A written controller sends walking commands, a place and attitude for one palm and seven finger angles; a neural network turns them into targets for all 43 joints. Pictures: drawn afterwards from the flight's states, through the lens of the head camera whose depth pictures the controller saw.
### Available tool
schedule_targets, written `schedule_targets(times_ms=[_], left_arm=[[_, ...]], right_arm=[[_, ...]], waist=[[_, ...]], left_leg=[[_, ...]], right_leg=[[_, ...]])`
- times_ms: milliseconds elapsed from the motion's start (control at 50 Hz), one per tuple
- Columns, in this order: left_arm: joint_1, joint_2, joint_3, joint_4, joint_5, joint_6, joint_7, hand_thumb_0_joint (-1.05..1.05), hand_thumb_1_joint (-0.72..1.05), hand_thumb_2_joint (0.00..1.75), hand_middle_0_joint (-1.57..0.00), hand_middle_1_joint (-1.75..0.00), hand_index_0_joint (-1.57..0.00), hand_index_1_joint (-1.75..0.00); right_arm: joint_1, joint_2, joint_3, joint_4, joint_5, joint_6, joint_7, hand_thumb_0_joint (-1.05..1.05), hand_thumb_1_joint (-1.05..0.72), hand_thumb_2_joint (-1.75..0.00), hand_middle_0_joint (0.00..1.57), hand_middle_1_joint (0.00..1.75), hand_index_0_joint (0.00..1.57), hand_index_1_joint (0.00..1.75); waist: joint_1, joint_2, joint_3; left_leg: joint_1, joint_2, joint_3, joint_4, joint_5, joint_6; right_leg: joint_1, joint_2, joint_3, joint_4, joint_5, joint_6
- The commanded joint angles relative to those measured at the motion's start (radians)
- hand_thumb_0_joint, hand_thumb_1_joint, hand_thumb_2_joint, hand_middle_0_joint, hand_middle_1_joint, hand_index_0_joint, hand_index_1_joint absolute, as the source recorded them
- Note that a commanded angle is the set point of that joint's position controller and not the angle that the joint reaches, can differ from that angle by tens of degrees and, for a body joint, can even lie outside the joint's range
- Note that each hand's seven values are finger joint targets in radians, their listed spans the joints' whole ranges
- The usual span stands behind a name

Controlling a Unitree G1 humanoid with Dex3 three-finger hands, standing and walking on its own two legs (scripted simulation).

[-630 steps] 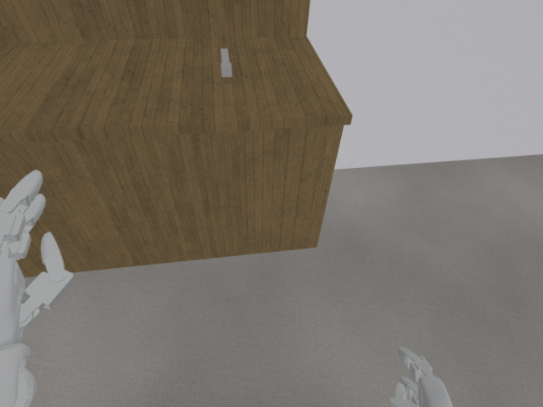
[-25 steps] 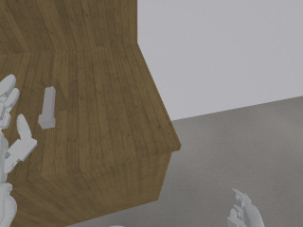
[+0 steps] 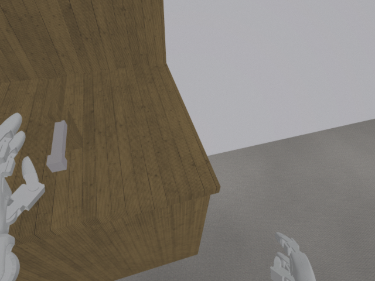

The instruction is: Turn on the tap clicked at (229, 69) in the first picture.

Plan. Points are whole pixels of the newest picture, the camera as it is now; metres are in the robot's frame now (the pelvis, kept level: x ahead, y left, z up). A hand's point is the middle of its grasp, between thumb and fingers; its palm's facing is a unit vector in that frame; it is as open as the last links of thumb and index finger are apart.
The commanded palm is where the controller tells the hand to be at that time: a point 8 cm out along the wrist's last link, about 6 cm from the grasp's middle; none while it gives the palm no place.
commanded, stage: come to a stop and stand still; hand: left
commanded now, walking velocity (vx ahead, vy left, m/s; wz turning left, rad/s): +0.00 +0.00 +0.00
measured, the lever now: (57, 162) +0.31 +0.31 +0.08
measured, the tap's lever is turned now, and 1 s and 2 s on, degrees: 0 0 0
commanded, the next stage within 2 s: look again from close up in 0.90 s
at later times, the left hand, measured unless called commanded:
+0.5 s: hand (30, 186) +0.22 +0.28 +0.14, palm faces +0.29 -0.86 -0.42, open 7.4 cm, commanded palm +0.17 +0.32 +0.18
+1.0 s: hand (23, 165) +0.25 +0.30 +0.16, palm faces +0.39 -0.84 -0.38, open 7.4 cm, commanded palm +0.19 +0.33 +0.18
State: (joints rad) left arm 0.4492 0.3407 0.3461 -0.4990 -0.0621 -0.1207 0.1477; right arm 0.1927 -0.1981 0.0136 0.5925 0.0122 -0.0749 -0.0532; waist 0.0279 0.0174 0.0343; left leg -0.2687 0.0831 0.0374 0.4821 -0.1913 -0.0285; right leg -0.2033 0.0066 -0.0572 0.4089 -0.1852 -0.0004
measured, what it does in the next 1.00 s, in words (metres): shifts its weight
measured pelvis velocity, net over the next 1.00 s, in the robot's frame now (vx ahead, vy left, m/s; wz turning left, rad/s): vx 0.03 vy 0.05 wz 0.01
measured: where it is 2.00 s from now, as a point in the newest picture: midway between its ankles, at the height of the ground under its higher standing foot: outside the picture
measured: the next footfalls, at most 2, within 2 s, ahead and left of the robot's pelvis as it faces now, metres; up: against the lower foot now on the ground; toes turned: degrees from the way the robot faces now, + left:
none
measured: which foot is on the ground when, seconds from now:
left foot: down 0.00-1.00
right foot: down 0.00-1.00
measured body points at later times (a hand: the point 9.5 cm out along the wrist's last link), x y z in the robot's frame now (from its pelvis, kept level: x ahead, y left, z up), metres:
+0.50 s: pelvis +0.00 +0.04 +0.00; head +0.03 +0.07 +0.45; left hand +0.20 +0.33 +0.17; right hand +0.16 -0.18 -0.08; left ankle +0.04 +0.13 -0.74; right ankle +0.02 -0.12 -0.74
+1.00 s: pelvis +0.03 +0.05 +0.00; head +0.07 +0.08 +0.45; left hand +0.22 +0.34 +0.18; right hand +0.23 -0.17 -0.06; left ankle +0.04 +0.13 -0.74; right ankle +0.02 -0.12 -0.74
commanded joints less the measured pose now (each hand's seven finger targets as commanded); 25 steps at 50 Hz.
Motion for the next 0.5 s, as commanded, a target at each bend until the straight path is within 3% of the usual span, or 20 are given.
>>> schedule_targets(times_ms=[0, 60, 120, 140, 160, 180, 200, 220, 240, 280, 320, 360, 380, 400, 480], left_arm=[[-0.090, 0.154, 0.075, -0.152, 0.006, -0.041, 0.019, 0.00, 0.90, 0.90, -0.20, -0.30, -0.20, -0.30], [-0.101, 0.150, 0.064, -0.138, 0.010, -0.038, 0.021, 0.00, 0.90, 0.90, -0.20, -0.30, -0.20, -0.30], [-0.115, 0.165, 0.072, -0.181, 0.015, -0.046, 0.027, 0.00, 0.90, 0.90, -0.20, -0.30, -0.20, -0.30], [-1.087, 0.992, 0.657, -0.385, 0.162, -0.165, 0.000, 0.00, 0.90, 0.90, -0.20, -0.30, -0.20, -0.30], [-0.509, 0.377, 0.252, 0.157, 0.082, -0.134, -0.043, 0.00, 0.90, 0.90, -0.20, -0.30, -0.20, -0.30], [-0.313, 0.283, 0.204, 0.050, 0.009, -0.116, -0.023, 0.00, 0.90, 0.90, -0.20, -0.30, -0.20, -0.30], [-0.308, 0.217, 0.128, 0.046, 0.020, -0.122, -0.033, 0.00, 0.90, 0.90, -0.20, -0.30, -0.20, -0.30], [-0.245, 0.202, 0.096, -0.016, 0.015, -0.142, -0.047, 0.00, 0.90, 0.90, -0.20, -0.30, -0.20, -0.30], [-0.145, 0.183, 0.085, -0.061, 0.007, -0.149, -0.050, 0.00, 0.90, 0.90, -0.20, -0.30, -0.20, -0.30], [-0.040, 0.125, 0.030, -0.117, 0.001, -0.149, -0.055, 0.00, 0.90, 0.90, -0.20, -0.30, -0.20, -0.30], [-0.043, 0.182, 0.076, -0.183, 0.022, -0.151, -0.050, 0.00, 0.90, 0.90, -0.20, -0.30, -0.20, -0.30], [-0.049, 0.228, 0.139, -0.172, 0.026, -0.157, -0.044, 0.00, 0.90, 0.90, -0.20, -0.30, -0.20, -0.30], [-0.070, 0.284, 0.201, -0.180, 0.026, -0.156, -0.033, 0.00, 0.90, 0.90, -0.20, -0.30, -0.20, -0.30], [-0.097, 0.254, 0.190, -0.174, 0.026, -0.161, -0.034, 0.00, 0.90, 0.90, -0.20, -0.30, -0.20, -0.30], [-0.196, 0.263, 0.206, -0.193, 0.028, -0.177, -0.026, 0.00, 0.90, 0.90, -0.20, -0.30, -0.20, -0.30]], right_arm=[[-0.107, -0.104, -0.037, -0.159, 0.001, -0.050, -0.021, 0.00, -0.90, -0.90, 0.20, 0.30, 0.20, 0.30], [-0.097, -0.115, -0.043, -0.163, 0.006, -0.044, -0.020, 0.00, -0.90, -0.90, 0.20, 0.30, 0.20, 0.30], [-0.103, -0.120, -0.048, -0.168, 0.006, -0.045, -0.022, 0.00, -0.90, -0.90, 0.20, 0.30, 0.20, 0.30], [0.014, -0.152, -0.067, -0.153, -0.043, -0.093, -0.023, 0.00, -0.90, -0.90, 0.20, 0.30, 0.20, 0.30], [-0.017, -0.037, -0.029, -0.069, -0.015, -0.087, -0.017, 0.00, -0.90, -0.90, 0.20, 0.30, 0.20, 0.30], [-0.084, -0.088, -0.062, -0.132, 0.016, -0.078, -0.003, 0.00, -0.90, -0.90, 0.20, 0.30, 0.20, 0.30], [-0.042, -0.118, -0.074, -0.162, 0.006, -0.099, -0.001, 0.00, -0.90, -0.90, 0.20, 0.30, 0.20, 0.30], [-0.048, -0.122, -0.073, -0.163, 0.004, -0.110, 0.005, 0.00, -0.90, -0.90, 0.20, 0.30, 0.20, 0.30], [-0.050, -0.121, -0.070, -0.162, 0.007, -0.114, 0.019, 0.00, -0.90, -0.90, 0.20, 0.30, 0.20, 0.30], [-0.083, -0.111, -0.056, -0.165, 0.016, -0.120, 0.039, 0.00, -0.90, -0.90, 0.20, 0.30, 0.20, 0.30], [-0.084, -0.127, -0.058, -0.182, 0.010, -0.124, 0.040, 0.00, -0.90, -0.90, 0.20, 0.30, 0.20, 0.30], [-0.077, -0.128, -0.057, -0.182, 0.008, -0.127, 0.032, 0.00, -0.90, -0.90, 0.20, 0.30, 0.20, 0.30], [-0.088, -0.130, -0.053, -0.174, 0.007, -0.122, 0.024, 0.00, -0.90, -0.90, 0.20, 0.30, 0.20, 0.30], [-0.079, -0.128, -0.053, -0.177, 0.001, -0.123, 0.019, 0.00, -0.90, -0.90, 0.20, 0.30, 0.20, 0.30], [-0.085, -0.120, -0.049, -0.168, 0.001, -0.135, 0.008, 0.00, -0.90, -0.90, 0.20, 0.30, 0.20, 0.30]], waist=[[-0.019, -0.011, -0.078], [-0.019, -0.016, -0.057], [-0.017, 0.029, -0.063], [0.022, -0.183, 0.098], [-0.010, -0.191, -0.129], [0.024, 0.012, -0.111], [0.014, 0.051, -0.149], [0.023, 0.113, -0.164], [0.027, 0.138, -0.166], [0.024, 0.123, -0.144], [0.024, 0.035, -0.109], [0.018, -0.047, -0.078], [0.014, -0.031, -0.074], [0.005, -0.034, -0.070], [0.002, 0.079, -0.087]], left_leg=[[0.034, -0.032, 0.002, -0.078, -0.093, 0.017], [0.024, -0.037, -0.006, -0.101, -0.109, 0.016], [0.016, -0.031, -0.019, -0.130, -0.120, 0.021], [-0.090, -0.001, 0.008, 0.069, 0.016, 0.042], [0.045, -0.098, 0.001, 0.024, 0.029, 0.055], [0.120, -0.062, 0.014, -0.028, 0.049, 0.035], [0.118, -0.049, 0.037, -0.024, 0.009, 0.025], [0.116, -0.041, 0.019, -0.051, 0.005, 0.037], [0.105, -0.029, 0.012, -0.075, -0.018, 0.042], [0.049, -0.006, -0.014, -0.119, -0.102, 0.051], [-0.042, 0.005, -0.039, -0.160, -0.207, 0.055], [-0.055, -0.001, -0.047, -0.165, -0.248, 0.051], [-0.032, 0.004, -0.051, -0.175, -0.242, 0.050], [-0.048, 0.010, -0.069, -0.189, -0.256, 0.057], [-0.032, 0.038, -0.085, -0.202, -0.227, 0.072]], right_leg=[[-0.026, -0.067, 0.101, -0.164, -0.111, -0.005], [-0.028, -0.052, 0.085, -0.174, -0.169, -0.001], [0.002, -0.044, 0.075, -0.150, -0.143, -0.002], [-0.175, -0.126, 0.157, -0.216, 0.076, 0.037], [-0.066, -0.160, 0.132, -0.128, 0.071, -0.054], [-0.054, -0.117, 0.137, -0.081, 0.075, -0.058], [-0.033, -0.115, 0.158, -0.066, 0.031, -0.056], [-0.011, -0.110, 0.150, -0.052, 0.011, -0.041], [0.008, -0.101, 0.138, -0.052, -0.028, -0.026], [0.032, -0.072, 0.087, -0.034, -0.092, -0.017], [0.057, -0.043, 0.066, -0.019, -0.137, -0.007], [0.029, -0.035, 0.062, -0.046, -0.173, -0.003], [0.008, -0.033, 0.057, -0.044, -0.179, -0.001], [0.018, -0.033, 0.044, -0.027, -0.170, -0.002], [0.059, -0.031, 0.040, 0.028, -0.063, -0.003]])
